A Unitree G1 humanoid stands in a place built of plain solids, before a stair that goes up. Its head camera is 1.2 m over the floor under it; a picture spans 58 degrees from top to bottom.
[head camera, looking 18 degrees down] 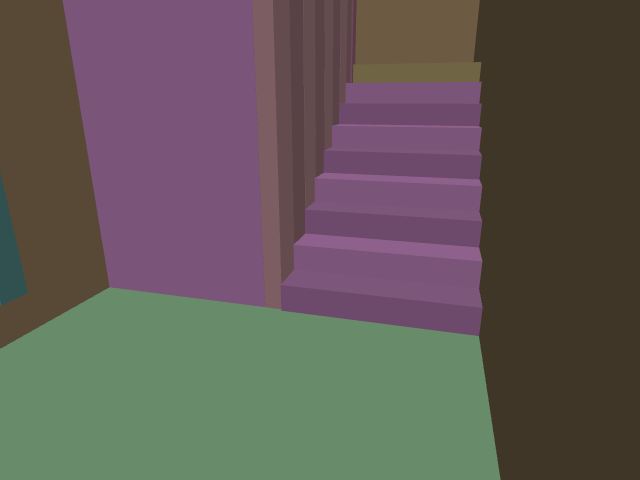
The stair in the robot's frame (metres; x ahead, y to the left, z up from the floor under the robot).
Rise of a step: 0.17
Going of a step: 0.25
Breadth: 1.12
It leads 15 degrees to the right of straight ahead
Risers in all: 9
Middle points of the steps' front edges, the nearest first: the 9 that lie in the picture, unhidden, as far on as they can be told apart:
2.18 -0.31 0.17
2.42 -0.37 0.34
2.66 -0.44 0.50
2.90 -0.50 0.67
3.14 -0.57 0.84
3.39 -0.63 1.00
3.63 -0.70 1.17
3.87 -0.77 1.34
4.11 -0.83 1.50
